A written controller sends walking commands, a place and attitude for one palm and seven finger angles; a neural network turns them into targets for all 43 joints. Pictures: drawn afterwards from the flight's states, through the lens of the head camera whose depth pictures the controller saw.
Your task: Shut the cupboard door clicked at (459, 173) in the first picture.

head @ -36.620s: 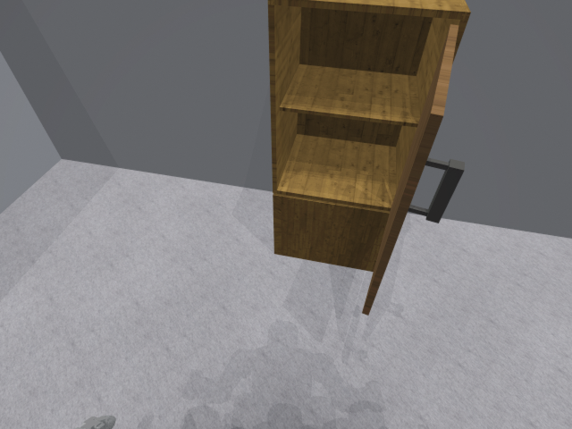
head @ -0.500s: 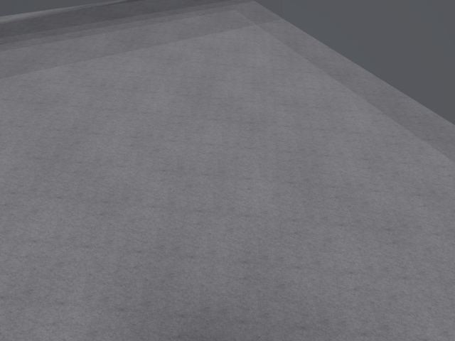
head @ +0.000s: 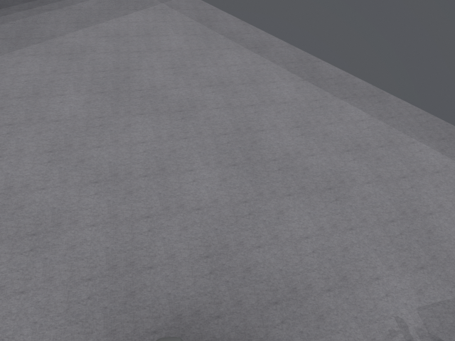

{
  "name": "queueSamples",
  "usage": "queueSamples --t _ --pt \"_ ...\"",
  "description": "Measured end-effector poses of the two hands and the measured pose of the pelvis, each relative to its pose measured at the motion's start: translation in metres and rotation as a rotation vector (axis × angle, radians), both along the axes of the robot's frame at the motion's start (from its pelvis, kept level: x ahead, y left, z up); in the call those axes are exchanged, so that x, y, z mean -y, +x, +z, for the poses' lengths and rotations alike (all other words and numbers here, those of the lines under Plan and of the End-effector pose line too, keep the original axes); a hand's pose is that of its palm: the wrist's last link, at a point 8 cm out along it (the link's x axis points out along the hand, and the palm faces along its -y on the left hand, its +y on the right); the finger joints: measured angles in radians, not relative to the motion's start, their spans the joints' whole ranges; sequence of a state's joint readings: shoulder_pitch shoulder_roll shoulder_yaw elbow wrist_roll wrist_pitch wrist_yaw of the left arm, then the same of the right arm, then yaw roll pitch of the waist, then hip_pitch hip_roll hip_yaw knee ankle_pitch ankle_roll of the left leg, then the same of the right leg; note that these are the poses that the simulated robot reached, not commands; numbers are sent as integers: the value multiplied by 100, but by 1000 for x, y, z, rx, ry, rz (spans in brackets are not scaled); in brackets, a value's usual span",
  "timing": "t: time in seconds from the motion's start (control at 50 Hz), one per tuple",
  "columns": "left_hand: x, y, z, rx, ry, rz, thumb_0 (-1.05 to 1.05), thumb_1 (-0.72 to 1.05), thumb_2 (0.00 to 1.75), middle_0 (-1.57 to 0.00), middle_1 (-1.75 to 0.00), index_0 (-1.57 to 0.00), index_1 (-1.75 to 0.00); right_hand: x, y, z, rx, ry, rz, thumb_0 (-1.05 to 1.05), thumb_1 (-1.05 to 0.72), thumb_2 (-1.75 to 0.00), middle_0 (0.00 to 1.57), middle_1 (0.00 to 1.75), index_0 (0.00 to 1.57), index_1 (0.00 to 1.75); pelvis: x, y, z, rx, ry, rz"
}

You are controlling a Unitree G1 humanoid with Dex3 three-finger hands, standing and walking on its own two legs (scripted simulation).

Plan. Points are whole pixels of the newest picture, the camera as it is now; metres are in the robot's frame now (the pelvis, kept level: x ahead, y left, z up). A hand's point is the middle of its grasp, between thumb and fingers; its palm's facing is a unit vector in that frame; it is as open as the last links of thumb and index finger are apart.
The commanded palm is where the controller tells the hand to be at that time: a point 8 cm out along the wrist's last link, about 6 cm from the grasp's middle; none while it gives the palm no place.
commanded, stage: turn to face it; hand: left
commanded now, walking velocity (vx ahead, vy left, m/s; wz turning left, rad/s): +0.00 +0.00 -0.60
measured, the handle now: out of the picture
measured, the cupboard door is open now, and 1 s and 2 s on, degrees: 51 51 51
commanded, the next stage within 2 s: none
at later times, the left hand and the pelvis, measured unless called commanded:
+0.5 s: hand (154, 330) +0.15 +0.14 -0.14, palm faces -0.29 -0.92 -0.26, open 7.4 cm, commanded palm none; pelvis +0.00 -0.02 +0.01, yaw -17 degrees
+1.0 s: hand (156, 299) +0.21 +0.15 -0.15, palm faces -0.50 -0.84 -0.21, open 7.4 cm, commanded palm none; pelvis +0.02 +0.01 +0.02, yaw -34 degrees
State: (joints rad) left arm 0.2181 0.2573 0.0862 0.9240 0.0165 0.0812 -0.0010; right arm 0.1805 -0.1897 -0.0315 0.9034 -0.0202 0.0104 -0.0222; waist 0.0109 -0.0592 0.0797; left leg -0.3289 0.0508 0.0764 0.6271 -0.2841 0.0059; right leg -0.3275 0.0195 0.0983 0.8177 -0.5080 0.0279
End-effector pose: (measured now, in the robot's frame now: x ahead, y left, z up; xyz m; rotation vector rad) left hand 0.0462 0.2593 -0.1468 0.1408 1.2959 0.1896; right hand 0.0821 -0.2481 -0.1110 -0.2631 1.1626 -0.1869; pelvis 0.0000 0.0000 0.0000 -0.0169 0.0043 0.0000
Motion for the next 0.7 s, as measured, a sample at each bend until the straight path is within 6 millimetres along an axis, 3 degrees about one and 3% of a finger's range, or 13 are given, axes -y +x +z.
queueSamples --t 0.1,0.18,0.36,0.42,0.52,0.7 --pt "-12 42 18 57 4 -85 0 91 89 -20 -29 -20 -30 -14 -21 11 -8 14 -48 0 -91 -90 20 30 20 30 -8 0 13 5 -29 -56" --pt "-8 74 31 109 7 -153 0 91 89 -20 -29 -20 -30 -13 -43 9 -38 28 -109 0 -91 -90 20 30 20 30 -9 -1 17 1 -32 -106" --pt "44 125 39 184 34 -337 0 91 89 -20 -29 -20 -30 21 -103 -21 -85 76 -287 0 -91 -90 20 30 20 30 14 -2 2 4 10 -222" --pt "61 125 39 192 45 -376 0 91 89 -20 -29 -20 -30 35 -117 -30 -112 76 -335 0 -91 -90 20 30 20 30 20 -4 -2 8 9 -257" --pt "74 109 40 123 36 -401 0 91 89 -20 -30 -20 -30 45 -117 -17 -89 67 -378 1 -91 -90 20 30 20 30 24 -3 9 6 23 -307" --pt "65 104 22 30 -6 -442 0 90 89 -20 -30 -21 -30 37 -94 1 -8 25 -419 1 -91 -90 20 30 20 30 11 8 10 -10 21 -400"
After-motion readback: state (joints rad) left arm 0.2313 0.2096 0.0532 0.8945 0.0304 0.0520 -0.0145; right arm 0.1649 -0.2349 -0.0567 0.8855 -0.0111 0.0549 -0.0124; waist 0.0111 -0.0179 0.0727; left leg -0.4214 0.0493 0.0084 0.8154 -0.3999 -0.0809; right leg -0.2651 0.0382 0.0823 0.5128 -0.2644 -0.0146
